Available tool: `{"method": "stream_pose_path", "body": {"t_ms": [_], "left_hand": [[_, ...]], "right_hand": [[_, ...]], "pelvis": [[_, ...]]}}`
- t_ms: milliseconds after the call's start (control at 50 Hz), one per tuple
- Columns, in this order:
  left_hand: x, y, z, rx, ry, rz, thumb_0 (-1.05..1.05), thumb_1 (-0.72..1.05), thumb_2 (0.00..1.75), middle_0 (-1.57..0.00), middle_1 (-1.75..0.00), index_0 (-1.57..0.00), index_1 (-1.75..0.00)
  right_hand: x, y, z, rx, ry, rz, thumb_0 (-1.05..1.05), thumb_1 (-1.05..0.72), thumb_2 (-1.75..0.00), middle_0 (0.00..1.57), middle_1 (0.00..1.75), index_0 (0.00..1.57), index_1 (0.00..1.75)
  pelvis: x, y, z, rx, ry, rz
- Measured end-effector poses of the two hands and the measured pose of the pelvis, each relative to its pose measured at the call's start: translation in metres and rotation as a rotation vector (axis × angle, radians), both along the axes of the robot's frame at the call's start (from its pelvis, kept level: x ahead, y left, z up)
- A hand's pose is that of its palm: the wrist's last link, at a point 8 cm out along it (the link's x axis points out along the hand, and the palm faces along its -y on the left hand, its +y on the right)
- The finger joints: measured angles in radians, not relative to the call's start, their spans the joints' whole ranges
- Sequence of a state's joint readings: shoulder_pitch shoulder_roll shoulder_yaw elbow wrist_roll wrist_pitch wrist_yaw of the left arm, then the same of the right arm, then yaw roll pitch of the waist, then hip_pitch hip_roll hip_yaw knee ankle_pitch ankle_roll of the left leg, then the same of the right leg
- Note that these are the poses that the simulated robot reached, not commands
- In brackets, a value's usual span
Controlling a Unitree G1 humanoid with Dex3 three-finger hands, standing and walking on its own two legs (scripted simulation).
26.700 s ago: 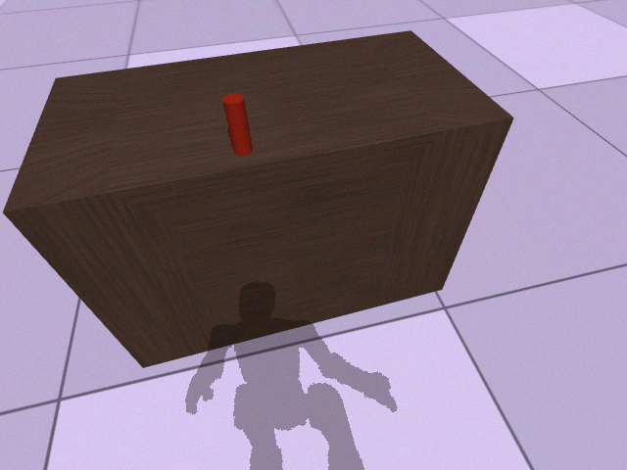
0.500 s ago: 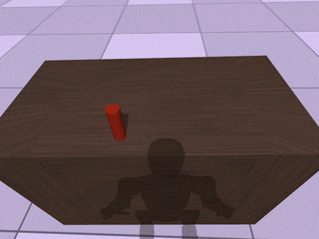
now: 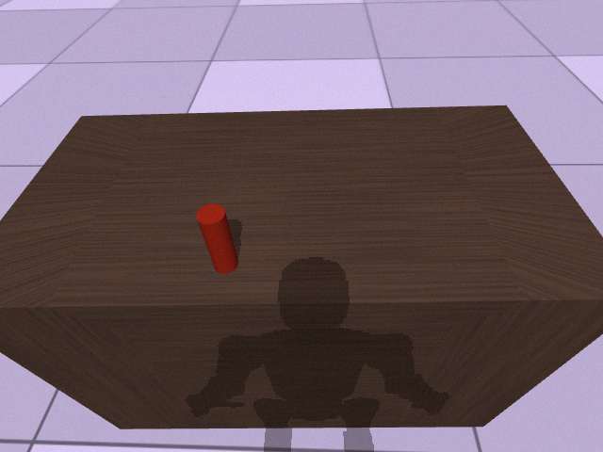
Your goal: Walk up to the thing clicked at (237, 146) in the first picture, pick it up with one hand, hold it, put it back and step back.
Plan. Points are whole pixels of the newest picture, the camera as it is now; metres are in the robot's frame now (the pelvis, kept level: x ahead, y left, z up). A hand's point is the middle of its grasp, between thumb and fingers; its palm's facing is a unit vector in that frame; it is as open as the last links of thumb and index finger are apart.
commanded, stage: home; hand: left
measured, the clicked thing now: (219, 240) +0.43 +0.16 +0.03
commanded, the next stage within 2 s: stand in 0.20 s
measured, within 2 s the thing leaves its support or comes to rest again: neither
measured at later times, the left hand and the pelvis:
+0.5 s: hand out of the picture +0.07 +0.26 -0.16, palm faces -0.02 -0.94 -0.35, open 15.8 cm; pelvis +0.00 +0.00 +0.00, yaw +0 degrees
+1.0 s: hand out of the picture +0.07 +0.26 -0.16, palm faces -0.03 -0.94 -0.35, open 7.5 cm; pelvis +0.01 +0.00 +0.00, yaw +0 degrees
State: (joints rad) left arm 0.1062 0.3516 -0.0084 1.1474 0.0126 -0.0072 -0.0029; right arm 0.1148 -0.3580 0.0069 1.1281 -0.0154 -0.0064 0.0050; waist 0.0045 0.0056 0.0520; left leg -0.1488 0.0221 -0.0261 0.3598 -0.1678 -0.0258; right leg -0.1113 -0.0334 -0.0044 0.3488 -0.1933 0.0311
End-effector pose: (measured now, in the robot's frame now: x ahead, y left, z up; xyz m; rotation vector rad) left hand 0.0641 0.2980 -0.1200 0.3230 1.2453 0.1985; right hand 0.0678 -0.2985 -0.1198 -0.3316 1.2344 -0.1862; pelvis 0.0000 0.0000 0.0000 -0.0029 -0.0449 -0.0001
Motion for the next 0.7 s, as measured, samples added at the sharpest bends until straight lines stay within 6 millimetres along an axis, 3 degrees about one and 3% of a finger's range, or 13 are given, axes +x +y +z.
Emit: {"method": "stream_pose_path", "body": {"t_ms": [400, 520, 700], "left_hand": [[0.0041, 0.0028, 0.0012, 0.003, -0.006, 0.002, 0.00, -0.54, 0.06, -0.09, -0.09, -0.09, -0.09], [0.0028, 0.0033, 0.0009, 0.001, -0.004, 0.001, 0.00, -0.28, 0.32, -0.16, -0.21, -0.16, -0.21], [0.0008, 0.0030, -0.0001, -0.002, 0.005, 0.001, 0.00, 0.34, 0.75, -0.20, -0.29, -0.20, -0.29]], "right_hand": [[0.0023, 0.0026, 0.0008, 0.002, -0.007, -0.006, 0.00, -0.90, -0.90, 0.21, 0.30, 0.20, 0.30], [0.0003, 0.0029, 0.0010, 0.002, -0.003, -0.008, 0.00, -0.90, -0.90, 0.21, 0.30, 0.20, 0.30], [-0.0020, 0.0027, 0.0007, 0.001, 0.008, -0.012, 0.00, -0.90, -0.89, 0.21, 0.30, 0.20, 0.30]], "pelvis": [[0.0030, 0.0015, 0.0005, 0.000, -0.003, -0.002], [0.0027, 0.0020, 0.0006, 0.000, -0.002, -0.002], [0.0035, 0.0026, 0.0007, 0.001, 0.001, -0.002]]}}
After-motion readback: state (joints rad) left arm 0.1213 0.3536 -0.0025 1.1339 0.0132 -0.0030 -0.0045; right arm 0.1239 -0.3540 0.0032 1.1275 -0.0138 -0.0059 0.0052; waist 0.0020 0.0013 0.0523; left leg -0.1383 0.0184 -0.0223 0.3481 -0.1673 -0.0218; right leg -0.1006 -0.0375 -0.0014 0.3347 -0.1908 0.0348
